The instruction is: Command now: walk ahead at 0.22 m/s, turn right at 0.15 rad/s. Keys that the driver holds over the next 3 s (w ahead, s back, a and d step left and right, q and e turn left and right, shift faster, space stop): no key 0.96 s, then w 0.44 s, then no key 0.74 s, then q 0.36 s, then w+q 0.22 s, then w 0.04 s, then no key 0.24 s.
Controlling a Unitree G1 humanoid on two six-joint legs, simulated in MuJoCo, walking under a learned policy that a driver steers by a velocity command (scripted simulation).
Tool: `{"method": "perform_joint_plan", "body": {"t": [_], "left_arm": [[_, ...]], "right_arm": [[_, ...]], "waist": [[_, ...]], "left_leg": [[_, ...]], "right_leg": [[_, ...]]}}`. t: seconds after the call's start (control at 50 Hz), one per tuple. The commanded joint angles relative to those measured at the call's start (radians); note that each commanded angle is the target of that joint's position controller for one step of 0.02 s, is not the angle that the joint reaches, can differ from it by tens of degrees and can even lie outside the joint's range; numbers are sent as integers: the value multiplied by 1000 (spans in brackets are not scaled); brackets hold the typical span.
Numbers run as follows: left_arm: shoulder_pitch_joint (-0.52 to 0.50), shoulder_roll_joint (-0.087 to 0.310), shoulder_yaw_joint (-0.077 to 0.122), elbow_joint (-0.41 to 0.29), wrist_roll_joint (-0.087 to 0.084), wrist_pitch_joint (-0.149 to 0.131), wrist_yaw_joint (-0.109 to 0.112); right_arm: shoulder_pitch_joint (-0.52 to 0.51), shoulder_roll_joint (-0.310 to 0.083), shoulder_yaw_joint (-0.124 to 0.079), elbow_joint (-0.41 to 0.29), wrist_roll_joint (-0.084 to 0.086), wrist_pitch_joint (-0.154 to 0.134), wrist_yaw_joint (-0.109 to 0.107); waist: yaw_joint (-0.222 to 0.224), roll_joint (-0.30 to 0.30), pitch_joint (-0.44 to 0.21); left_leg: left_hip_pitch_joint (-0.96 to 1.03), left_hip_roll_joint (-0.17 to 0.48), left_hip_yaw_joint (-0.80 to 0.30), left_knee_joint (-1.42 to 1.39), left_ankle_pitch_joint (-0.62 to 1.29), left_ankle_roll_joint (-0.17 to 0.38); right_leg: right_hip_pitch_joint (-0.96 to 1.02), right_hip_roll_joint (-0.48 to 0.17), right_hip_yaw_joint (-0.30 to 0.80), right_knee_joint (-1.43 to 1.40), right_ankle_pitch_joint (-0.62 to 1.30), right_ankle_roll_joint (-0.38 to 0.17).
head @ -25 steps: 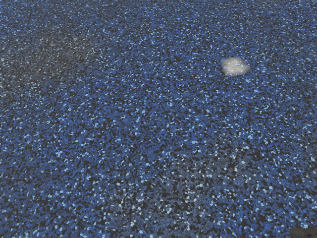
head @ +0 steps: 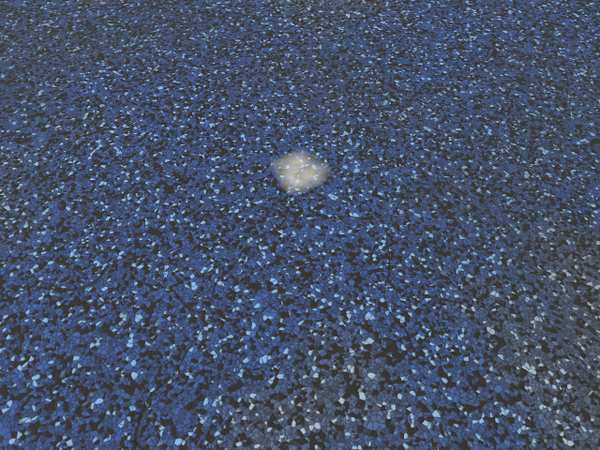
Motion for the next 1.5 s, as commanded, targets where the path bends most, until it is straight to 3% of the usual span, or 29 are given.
{"method": "perform_joint_plan", "body": {"t": [0.02, 0.08, 0.1, 0.12, 0.14, 0.16, 0.18, 0.22, 0.28, 0.36, 0.4, 0.42, 0.44, 0.54, 0.74, 0.96, 1.0, 1.04, 1.1, 1.14, 1.18, 1.2, 1.22, 1.24, 1.26, 1.28, 1.34, 1.46, 1.5], "left_arm": [[-15, 46, 10, -60, 0, -12, -11], [37, 78, 28, -42, 14, -15, -12], [80, 117, 42, -30, 21, -14, -3], [140, 192, 54, -35, 39, -10, 8], [142, 150, 34, -33, 46, 3, 13], [150, 80, 16, -20, 25, 12, 5], [108, 69, 11, -12, 13, 14, -3], [8, 84, 11, -10, 15, 14, -7], [-78, 90, 18, -2, 32, 22, 0], [-80, 55, 7, 38, 17, 28, 7], [-22, 31, -2, 79, 25, 28, 6], [4, 34, 3, 79, 22, 30, 8], [-24, 49, 4, 86, 27, 31, 14], [8, 47, 13, 138, 18, 32, 25], [19, 55, 18, 250, 5, 44, 34], [0, 64, 17, 350, 2, 58, 46], [17, 53, 15, 376, -3, 61, 46], [-2, 56, 18, 374, -8, 53, 43], [-67, 24, 11, 342, -16, 3, 22], [-39, 19, 12, 349, -28, -23, 6], [115, 28, 24, 418, -31, -34, 0], [215, 64, 40, 456, -24, -34, 1], [341, 156, 65, 481, -23, -37, 3], [407, 186, 61, 489, -10, -52, -12], [318, 120, 35, 468, -4, -69, -13], [259, 75, 22, 443, -6, -79, -14], [221, 25, -4, 424, -3, -72, -16], [258, 83, -9, 417, 14, -41, 24], [308, 97, -6, 432, 11, -34, 29]], "right_arm": [[-55, -176, -35, -54, 12, -1, -9], [-76, -177, -33, -43, 26, 9, -13], [-49, -151, -23, -34, 17, 5, -12], [-12, -105, -4, -52, -18, -5, -10], [99, -37, 27, -34, -23, -1, -4], [71, -99, 14, -22, -6, 17, -3], [14, -131, 3, -35, 6, 33, -5], [-39, -130, -4, -35, -3, 68, -26], [-3, -91, 3, -7, -7, 93, -42], [-16, -66, 8, 14, -24, 92, -37], [-66, -114, 6, -18, -40, 91, -38], [-102, -174, -12, -7, -24, 91, -41], [-129, -129, -3, -12, -21, 83, -38], [-113, -92, 11, 24, -16, 44, -35], [-98, -88, 17, 79, -9, 55, -38], [-88, -74, 22, 132, -10, 59, -39], [-58, -77, 18, 153, -3, 64, -42], [-59, -117, 5, 144, 6, 66, -49], [0, -182, -22, 155, 23, 40, -52], [-37, -156, -21, 141, 23, 23, -47], [-113, -139, -18, 112, 30, 22, -37], [-141, -114, -11, 94, 25, 17, -34], [-161, -51, 6, 59, 16, 7, -33], [-180, -55, 3, 28, 27, -9, -39], [-165, -85, -6, 32, 48, -21, -33], [-145, -81, -6, 45, 54, -30, -22], [-168, -89, -24, 50, 28, -35, -9], [-352, 0, 4, -25, 15, -16, 3], [-394, -4, 8, -39, 16, -12, 9]], "waist": [[41, 146, -93], [94, 129, -116], [108, 95, -143], [105, -31, -248], [79, -197, -365], [104, -149, -370], [101, -110, -278], [73, -57, -176], [29, -106, -151], [22, -81, -148], [52, -13, -70], [99, 121, -16], [79, 130, 3], [78, 105, -46], [71, 40, -65], [76, 47, -41], [75, 68, -42], [68, 128, 42], [42, 230, 146], [77, 213, 156], [156, 170, 109], [189, 93, 65], [221, -170, 9], [231, -260, -34], [174, -119, 17], [145, -74, 40], [118, -39, 50], [136, -28, 83], [150, -54, 64]], "left_leg": [[-6, 223, -91, -13, 609, 141], [-4, 210, -98, 110, 537, 96], [-37, 165, -75, 199, 497, 58], [-165, 99, -30, 380, 228, 1], [-320, 41, -49, 604, -356, -57], [-347, 62, -112, 682, -496, -78], [-397, 80, -113, 717, -482, -87], [-377, 108, -110, 661, -393, -102], [-182, 93, -72, 501, -245, -114], [-9, 67, -38, 240, 41, -74], [-16, 144, -122, 128, 56, -25], [-159, 141, -115, 125, -143, 7], [-243, 124, -116, 86, -240, 8], [-187, 109, -98, 108, -38, -30], [-122, 86, -73, 129, 128, -21], [-111, 72, -59, 99, 121, -21], [-117, 62, -59, 75, -138, -1], [-156, 117, -155, 16, -464, 60], [-140, 341, -449, -128, -603, 186], [-129, 347, -422, -104, -477, 182], [-248, 241, -265, -2, -345, 116], [-327, 168, -168, 153, -195, 76], [-491, 33, 3, 507, -154, -2], [-625, -24, -63, 764, -358, -13], [-700, 43, -142, 903, -327, 10], [-716, 85, -148, 926, -226, 36], [-667, 156, -98, 804, -24, 39], [-520, 93, 12, 415, 158, -30], [-414, 53, 41, 332, 227, -28]], "right_leg": [[170, 37, -32, -120, 111, -12], [323, 64, -44, -269, 180, -61], [435, 36, -21, -310, 332, -91], [649, -137, 139, -228, 757, -160], [801, -327, 347, -224, 879, -333], [745, -310, 381, -261, 700, -347], [671, -262, 337, -296, 538, -309], [494, -211, 272, -362, 330, -255], [295, -138, 163, -416, 190, -225], [226, -87, 110, -412, -137, -171], [180, -25, 86, -388, -360, -78], [235, 31, 24, -374, -316, -45], [317, 40, 13, -324, -240, -29], [395, 31, 7, -267, 7, -54], [450, 25, 1, -250, 170, -44], [465, 24, -4, -270, 144, -37], [446, 65, -48, -247, -119, -39], [310, 101, -86, -177, -391, -46], [138, 56, -90, 25, -301, -61], [148, 23, -77, -22, -325, -89], [443, 66, -115, -236, -221, -99], [593, 36, -35, -280, -175, -104], [734, -153, 311, -443, -322, -197], [788, -314, 656, -561, -355, -310], [756, -330, 609, -542, -347, -308], [728, -283, 484, -539, -315, -270], [665, -185, 225, -565, -43, -190], [515, -105, -1, -574, 399, -178], [490, -101, -29, -554, 469, -171]]}}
